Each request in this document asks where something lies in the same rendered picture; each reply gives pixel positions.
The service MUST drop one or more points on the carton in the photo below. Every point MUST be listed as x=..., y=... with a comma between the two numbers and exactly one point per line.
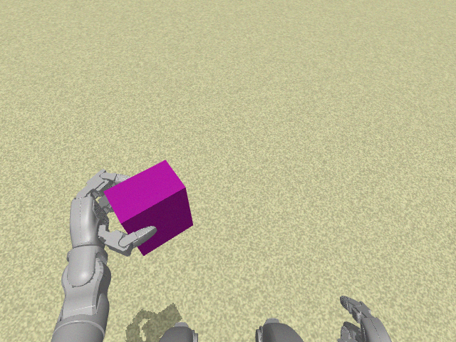
x=155, y=197

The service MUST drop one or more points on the left robot hand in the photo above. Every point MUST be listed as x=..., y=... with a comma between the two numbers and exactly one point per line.
x=89, y=222

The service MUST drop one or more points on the left robot arm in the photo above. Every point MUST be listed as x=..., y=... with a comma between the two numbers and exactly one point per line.
x=85, y=281

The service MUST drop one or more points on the right robot hand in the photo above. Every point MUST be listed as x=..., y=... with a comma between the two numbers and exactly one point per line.
x=372, y=329

